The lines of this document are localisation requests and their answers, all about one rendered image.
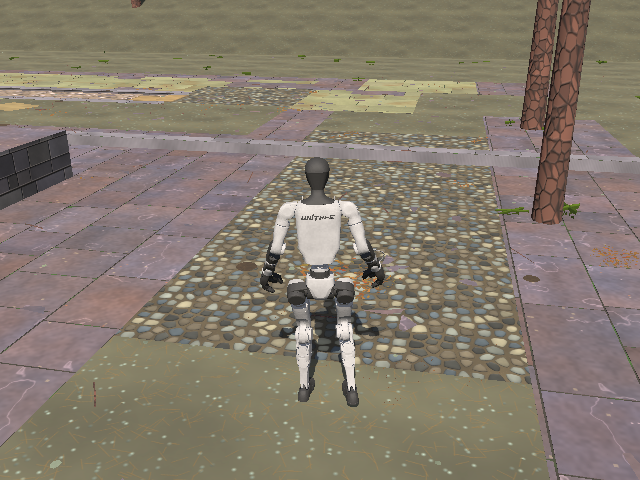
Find robot left forearm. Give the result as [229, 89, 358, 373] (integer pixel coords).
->
[262, 240, 280, 276]

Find robot right upper arm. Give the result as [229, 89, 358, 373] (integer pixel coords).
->
[339, 200, 370, 255]

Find robot left hand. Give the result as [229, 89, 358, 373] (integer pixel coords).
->
[260, 272, 283, 293]

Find robot right forearm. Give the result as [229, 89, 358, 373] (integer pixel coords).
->
[360, 239, 381, 272]

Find robot right hand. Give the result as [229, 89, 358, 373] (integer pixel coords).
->
[362, 265, 385, 288]

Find robot torso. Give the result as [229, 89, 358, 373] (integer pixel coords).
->
[295, 196, 342, 300]

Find robot right shin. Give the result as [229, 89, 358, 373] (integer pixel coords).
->
[339, 323, 355, 391]

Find robot left upper arm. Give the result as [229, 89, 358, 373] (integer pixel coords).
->
[270, 201, 297, 255]

